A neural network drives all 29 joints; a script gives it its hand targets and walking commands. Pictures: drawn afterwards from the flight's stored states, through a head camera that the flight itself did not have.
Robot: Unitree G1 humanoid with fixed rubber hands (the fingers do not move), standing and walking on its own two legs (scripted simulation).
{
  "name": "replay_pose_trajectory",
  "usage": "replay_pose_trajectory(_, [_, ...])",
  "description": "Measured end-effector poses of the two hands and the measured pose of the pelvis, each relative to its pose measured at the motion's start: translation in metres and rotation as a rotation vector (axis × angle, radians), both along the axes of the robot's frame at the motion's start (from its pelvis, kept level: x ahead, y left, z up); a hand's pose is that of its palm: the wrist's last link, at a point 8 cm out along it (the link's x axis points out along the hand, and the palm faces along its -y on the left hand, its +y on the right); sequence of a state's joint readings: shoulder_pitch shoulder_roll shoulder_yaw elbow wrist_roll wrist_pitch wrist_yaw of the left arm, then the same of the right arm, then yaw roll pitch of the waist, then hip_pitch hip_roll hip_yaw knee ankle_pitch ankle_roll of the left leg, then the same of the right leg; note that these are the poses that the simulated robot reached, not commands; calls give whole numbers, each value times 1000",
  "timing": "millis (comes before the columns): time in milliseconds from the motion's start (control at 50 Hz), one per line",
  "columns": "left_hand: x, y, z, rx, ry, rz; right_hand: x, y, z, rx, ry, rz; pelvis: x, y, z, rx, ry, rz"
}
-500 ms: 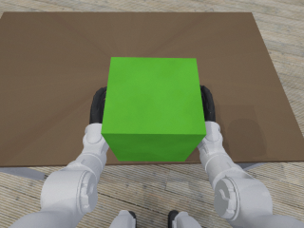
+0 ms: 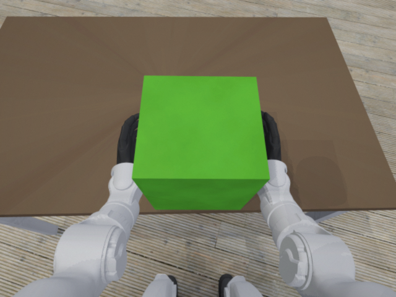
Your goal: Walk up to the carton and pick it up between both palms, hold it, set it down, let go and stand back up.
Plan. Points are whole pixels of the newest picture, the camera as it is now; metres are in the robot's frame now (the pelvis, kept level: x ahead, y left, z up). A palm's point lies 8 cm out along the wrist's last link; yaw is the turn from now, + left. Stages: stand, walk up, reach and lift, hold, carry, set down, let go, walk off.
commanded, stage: reach and lift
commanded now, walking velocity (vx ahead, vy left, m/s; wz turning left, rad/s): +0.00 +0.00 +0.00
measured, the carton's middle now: (198, 152) +0.41 +0.01 -0.02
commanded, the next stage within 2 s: none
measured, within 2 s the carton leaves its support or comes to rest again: leaves its support in 0.48 s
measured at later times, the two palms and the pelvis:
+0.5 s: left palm (125, 165) +0.37 +0.16 -0.02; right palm (269, 153) +0.39 -0.14 +0.00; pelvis -0.01 +0.00 +0.00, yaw +0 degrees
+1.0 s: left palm (118, 146) +0.36 +0.15 +0.09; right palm (297, 137) +0.37 -0.15 +0.10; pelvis -0.03 -0.01 +0.01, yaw +0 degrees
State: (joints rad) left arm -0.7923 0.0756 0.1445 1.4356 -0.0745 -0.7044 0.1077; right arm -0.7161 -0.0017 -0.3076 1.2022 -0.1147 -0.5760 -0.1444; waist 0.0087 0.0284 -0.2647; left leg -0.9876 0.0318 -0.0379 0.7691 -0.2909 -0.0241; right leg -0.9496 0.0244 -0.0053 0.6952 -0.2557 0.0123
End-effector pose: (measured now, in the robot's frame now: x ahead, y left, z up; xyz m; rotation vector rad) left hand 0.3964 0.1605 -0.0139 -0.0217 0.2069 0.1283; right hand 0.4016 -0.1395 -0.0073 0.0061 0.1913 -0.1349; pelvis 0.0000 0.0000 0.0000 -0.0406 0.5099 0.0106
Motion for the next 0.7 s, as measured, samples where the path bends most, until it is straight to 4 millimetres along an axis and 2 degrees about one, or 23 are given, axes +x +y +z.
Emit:
replay_pose_trajectory(400, [-21, 2, -4, -14, 39, 31, -11, 3, 3, -47, 39, 40, -8, 0, 0, 0, -12, 0])
replay_pose_trajectory(600, [-30, 4, 3, -12, 78, 49, -12, 5, 16, -68, 76, 67, -8, 0, 0, 0, -12, 0])
replay_pose_trajectory(700, [-31, 4, 17, -9, 58, 45, -14, 5, 30, -55, 57, 62, -12, 0, 0, 0, -25, 0])
